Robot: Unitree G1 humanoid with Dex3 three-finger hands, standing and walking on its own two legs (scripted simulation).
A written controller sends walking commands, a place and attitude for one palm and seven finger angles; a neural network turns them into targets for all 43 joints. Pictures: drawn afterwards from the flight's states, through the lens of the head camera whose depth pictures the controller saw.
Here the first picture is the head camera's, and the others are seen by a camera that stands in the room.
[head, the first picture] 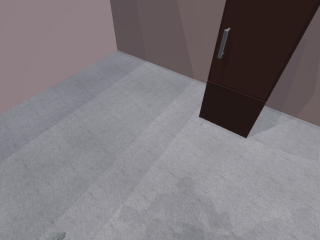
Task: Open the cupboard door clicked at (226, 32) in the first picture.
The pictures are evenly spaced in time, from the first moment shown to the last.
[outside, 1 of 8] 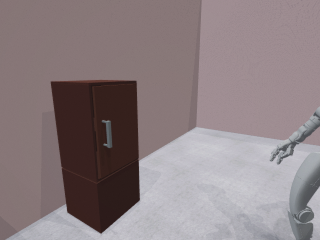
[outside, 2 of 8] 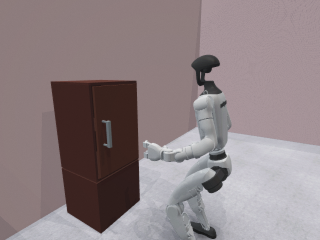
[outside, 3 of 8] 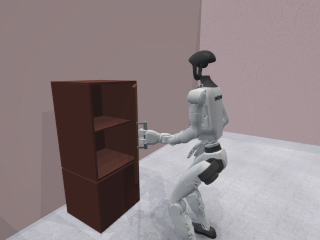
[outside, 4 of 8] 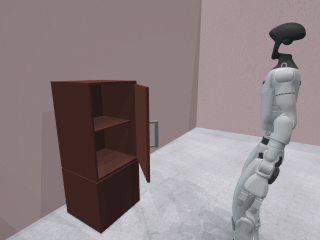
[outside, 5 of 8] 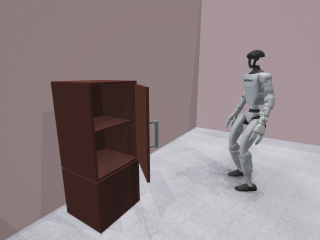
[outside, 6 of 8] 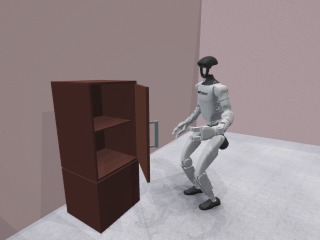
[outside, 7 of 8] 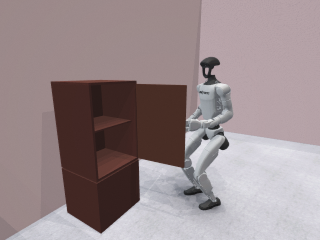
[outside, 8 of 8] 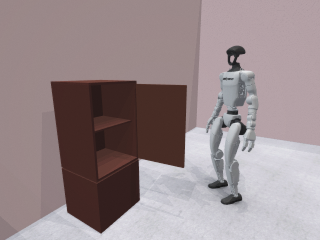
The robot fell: no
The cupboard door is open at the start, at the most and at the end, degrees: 0 97 97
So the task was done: yes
